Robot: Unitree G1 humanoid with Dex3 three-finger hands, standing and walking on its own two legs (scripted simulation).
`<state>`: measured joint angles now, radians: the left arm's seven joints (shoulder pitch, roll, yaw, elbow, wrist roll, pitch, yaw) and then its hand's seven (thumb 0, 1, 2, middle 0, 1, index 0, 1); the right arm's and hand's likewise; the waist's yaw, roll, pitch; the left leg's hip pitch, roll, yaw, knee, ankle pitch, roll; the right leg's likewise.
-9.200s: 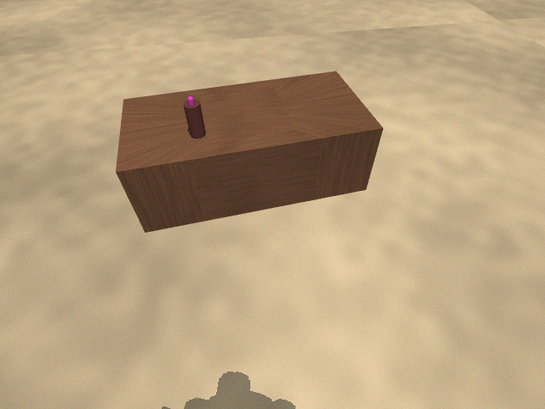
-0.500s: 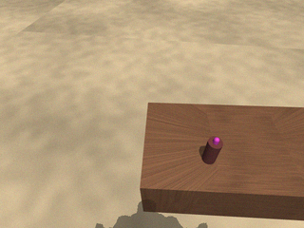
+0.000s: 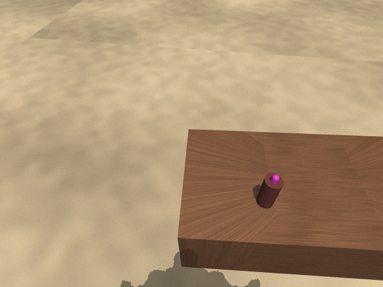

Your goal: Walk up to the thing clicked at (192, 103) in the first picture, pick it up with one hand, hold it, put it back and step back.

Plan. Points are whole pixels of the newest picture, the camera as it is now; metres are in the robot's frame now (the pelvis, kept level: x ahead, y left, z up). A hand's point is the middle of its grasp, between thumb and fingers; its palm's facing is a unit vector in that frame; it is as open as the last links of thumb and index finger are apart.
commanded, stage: walk up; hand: right
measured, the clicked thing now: (270, 189) +0.53 -0.27 -0.30
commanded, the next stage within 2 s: stand in 0.24 s
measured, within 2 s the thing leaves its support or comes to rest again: neither
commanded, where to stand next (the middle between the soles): +0.05 -0.01 m, yaw -1 degrees
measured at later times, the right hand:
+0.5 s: hand out of the picture +0.08 -0.26 -0.16, palm faces -0.02 +0.94 -0.33, open 7.4 cm
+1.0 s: hand out of the picture +0.11 -0.26 -0.16, palm faces -0.03 +0.94 -0.34, open 7.4 cm
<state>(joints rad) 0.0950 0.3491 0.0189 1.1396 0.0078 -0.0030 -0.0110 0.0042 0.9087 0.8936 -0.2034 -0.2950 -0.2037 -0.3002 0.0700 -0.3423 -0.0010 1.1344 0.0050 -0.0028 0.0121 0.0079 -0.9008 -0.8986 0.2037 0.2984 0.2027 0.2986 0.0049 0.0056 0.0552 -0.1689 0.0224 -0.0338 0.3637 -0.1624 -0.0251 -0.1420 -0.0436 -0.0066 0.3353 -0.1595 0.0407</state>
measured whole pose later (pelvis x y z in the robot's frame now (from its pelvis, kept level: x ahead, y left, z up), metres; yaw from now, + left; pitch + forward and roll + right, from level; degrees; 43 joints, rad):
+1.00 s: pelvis +0.03 -0.01 +0.00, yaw +0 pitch -2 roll +0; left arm 0.10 0.35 0.00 1.12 0.01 -0.01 -0.01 0.00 0.91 0.89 -0.20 -0.30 -0.20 -0.30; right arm 0.11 -0.36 0.01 1.12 0.00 -0.01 0.00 0.01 -0.90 -0.90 0.20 0.30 0.20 0.30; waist 0.00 0.01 0.04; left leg -0.13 0.03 -0.04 0.35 -0.19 -0.03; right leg -0.10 -0.04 -0.02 0.33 -0.20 0.03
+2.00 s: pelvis +0.03 +0.00 +0.00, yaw +0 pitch -2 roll +0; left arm 0.13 0.36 0.00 1.12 0.01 -0.01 -0.01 0.00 0.91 0.89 -0.20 -0.30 -0.20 -0.30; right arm 0.12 -0.36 0.01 1.12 0.00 -0.01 0.00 0.01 -0.90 -0.90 0.20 0.30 0.20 0.30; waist 0.00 0.01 0.04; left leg -0.12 0.02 -0.03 0.34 -0.19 -0.03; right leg -0.10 -0.04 -0.01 0.33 -0.20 0.04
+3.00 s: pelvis +0.02 -0.01 -0.02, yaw -1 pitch +6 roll +1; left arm 0.23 0.24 0.00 0.69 -0.04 -0.07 0.05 0.01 0.92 0.89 -0.21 -0.30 -0.21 -0.30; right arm 0.08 -0.34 -0.14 0.75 -0.09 0.26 0.08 0.00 0.17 -0.12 0.07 0.05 0.06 0.05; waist 0.01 -0.01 -0.02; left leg -0.40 0.03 -0.01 0.60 -0.31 -0.04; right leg -0.42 -0.04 0.03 0.64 -0.33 0.03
